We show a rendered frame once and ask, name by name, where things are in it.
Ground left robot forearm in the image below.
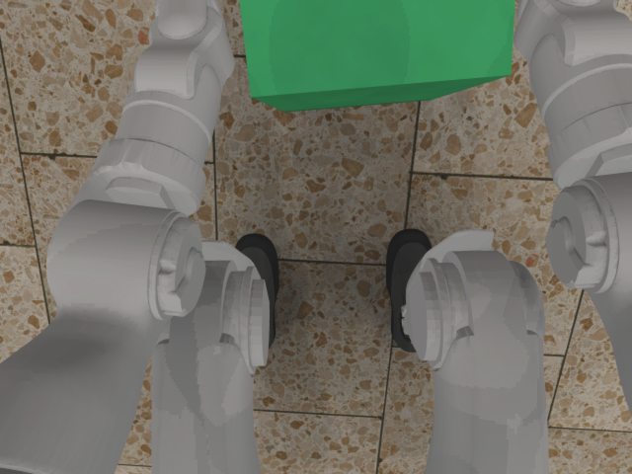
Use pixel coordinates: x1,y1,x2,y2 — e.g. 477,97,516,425
46,0,235,294

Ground right robot forearm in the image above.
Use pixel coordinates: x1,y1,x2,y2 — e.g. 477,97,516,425
513,0,632,190

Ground robot right foot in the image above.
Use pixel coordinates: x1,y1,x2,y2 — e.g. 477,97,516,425
386,229,432,353

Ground left robot upper arm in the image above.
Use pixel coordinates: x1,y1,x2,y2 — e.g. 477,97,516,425
0,199,206,474

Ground carton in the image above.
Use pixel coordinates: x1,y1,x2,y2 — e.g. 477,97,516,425
239,0,515,113

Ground right robot upper arm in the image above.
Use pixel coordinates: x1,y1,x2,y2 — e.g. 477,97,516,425
545,172,632,416

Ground left robot thigh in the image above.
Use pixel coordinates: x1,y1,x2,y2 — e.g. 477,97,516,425
151,261,270,474

